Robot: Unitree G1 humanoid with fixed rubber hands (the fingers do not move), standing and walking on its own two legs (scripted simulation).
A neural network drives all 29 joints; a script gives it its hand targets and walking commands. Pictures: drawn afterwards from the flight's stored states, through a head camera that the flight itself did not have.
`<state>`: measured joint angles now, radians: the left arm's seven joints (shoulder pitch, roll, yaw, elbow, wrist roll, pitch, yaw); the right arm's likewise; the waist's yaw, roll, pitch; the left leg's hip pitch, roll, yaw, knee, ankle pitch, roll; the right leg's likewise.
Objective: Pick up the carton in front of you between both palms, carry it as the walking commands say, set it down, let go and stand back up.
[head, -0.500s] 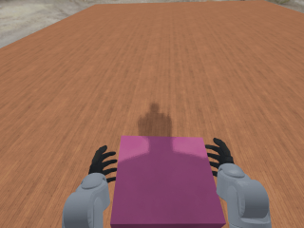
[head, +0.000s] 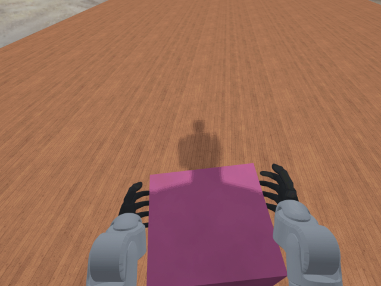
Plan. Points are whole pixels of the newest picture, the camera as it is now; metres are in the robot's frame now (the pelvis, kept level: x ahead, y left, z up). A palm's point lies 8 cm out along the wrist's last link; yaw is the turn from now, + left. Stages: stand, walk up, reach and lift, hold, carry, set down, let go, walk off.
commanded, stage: carry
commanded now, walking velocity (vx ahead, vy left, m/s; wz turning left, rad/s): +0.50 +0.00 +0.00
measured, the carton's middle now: (209, 238) +0.25 -0.01 +0.00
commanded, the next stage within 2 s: none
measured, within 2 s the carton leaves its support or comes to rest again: neither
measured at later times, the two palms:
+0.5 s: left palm (153, 119) +0.58 +0.14 +0.09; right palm (249, 115) +0.58 -0.14 +0.10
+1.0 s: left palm (157, 100) +0.74 +0.15 +0.06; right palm (237, 94) +0.75 -0.14 +0.08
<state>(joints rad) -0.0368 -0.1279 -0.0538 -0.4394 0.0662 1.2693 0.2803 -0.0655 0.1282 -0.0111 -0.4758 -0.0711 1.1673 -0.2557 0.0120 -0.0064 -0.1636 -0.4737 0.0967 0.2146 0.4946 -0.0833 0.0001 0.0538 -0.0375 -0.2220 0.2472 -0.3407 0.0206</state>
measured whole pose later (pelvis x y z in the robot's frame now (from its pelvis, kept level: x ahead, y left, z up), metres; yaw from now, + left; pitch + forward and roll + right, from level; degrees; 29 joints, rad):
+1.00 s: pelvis +0.48 +0.01 +0.00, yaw -1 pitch +4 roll -1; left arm -0.11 -0.13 0.04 -0.08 0.21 1.05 0.12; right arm -0.15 0.13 -0.05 -0.10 -0.20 1.02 -0.11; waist -0.01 0.00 -0.18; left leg -0.17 0.05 0.12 0.52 -0.36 -0.01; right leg -0.27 -0.06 -0.22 0.54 -0.29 -0.01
